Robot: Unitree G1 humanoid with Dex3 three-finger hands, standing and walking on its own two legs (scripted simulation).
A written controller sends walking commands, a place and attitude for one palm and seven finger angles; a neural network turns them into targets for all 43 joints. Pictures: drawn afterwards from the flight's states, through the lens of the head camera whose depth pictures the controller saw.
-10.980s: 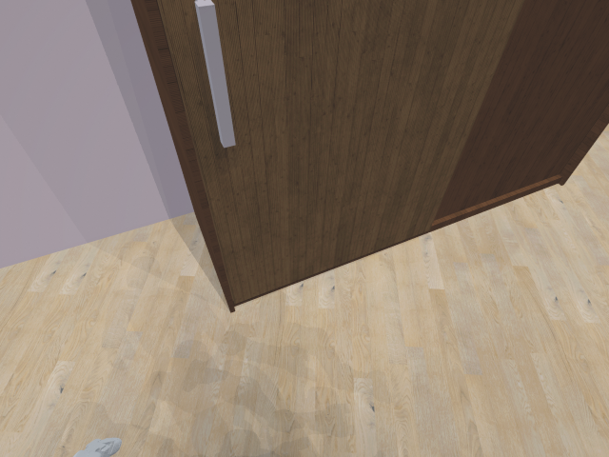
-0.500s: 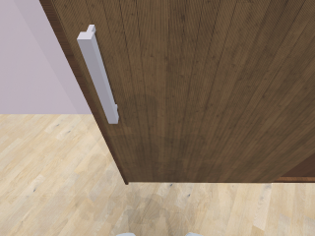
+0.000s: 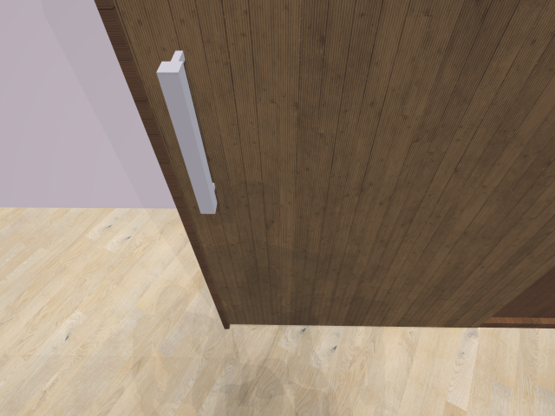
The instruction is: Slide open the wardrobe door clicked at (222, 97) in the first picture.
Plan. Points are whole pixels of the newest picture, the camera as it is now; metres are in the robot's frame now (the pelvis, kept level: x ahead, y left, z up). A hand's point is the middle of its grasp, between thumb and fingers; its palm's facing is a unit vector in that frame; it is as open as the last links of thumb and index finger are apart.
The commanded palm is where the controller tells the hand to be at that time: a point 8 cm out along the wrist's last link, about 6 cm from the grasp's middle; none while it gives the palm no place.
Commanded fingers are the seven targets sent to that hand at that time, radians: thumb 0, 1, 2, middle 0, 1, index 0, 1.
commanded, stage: come to a stop and stand still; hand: left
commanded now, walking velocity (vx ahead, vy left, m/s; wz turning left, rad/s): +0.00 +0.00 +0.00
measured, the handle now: (195, 143) +0.48 +0.15 +0.14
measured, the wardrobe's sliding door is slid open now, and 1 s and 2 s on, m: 0.00 0.00 0.00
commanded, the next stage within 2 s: look again from close up in 0.98 s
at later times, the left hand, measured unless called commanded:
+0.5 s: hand out of the picture +0.03 +0.16 -0.17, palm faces +0.01 -0.98 -0.21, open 7.3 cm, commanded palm none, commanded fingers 0.00 0.90 0.90 -0.20 -0.30 -0.20 -0.30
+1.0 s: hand out of the picture +0.04 +0.17 -0.17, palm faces -0.01 -0.98 -0.22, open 7.4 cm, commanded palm none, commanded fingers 0.00 0.90 0.90 -0.20 -0.30 -0.20 -0.30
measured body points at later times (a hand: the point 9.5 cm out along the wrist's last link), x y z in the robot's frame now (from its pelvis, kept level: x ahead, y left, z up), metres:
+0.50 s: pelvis +0.02 -0.01 +0.00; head +0.04 -0.02 +0.45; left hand +0.04 +0.21 -0.15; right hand +0.05 -0.24 -0.16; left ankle -0.01 +0.11 -0.73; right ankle -0.02 -0.10 -0.73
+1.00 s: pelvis +0.02 -0.01 +0.01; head +0.04 -0.01 +0.46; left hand +0.04 +0.23 -0.15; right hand +0.02 -0.23 -0.15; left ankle -0.01 +0.11 -0.73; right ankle -0.02 -0.10 -0.73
